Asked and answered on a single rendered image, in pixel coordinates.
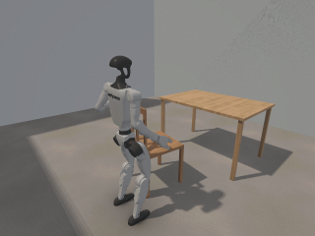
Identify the chair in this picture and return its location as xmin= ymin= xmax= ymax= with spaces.
xmin=131 ymin=107 xmax=184 ymax=199

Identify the robot left shin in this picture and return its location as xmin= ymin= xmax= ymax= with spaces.
xmin=118 ymin=162 xmax=134 ymax=200

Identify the table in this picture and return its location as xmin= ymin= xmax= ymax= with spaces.
xmin=159 ymin=89 xmax=275 ymax=181

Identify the left robot upper arm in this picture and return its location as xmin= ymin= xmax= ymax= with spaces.
xmin=94 ymin=82 xmax=113 ymax=113

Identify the left robot forearm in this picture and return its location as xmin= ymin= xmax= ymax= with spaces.
xmin=104 ymin=100 xmax=109 ymax=109

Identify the right robot forearm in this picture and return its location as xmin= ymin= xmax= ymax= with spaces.
xmin=136 ymin=120 xmax=160 ymax=143

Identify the right robot upper arm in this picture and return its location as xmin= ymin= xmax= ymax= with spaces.
xmin=127 ymin=88 xmax=142 ymax=130

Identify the right robot foot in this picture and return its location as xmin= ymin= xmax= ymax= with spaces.
xmin=128 ymin=209 xmax=150 ymax=226

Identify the robot right hand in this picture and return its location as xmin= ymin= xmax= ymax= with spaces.
xmin=158 ymin=136 xmax=173 ymax=150

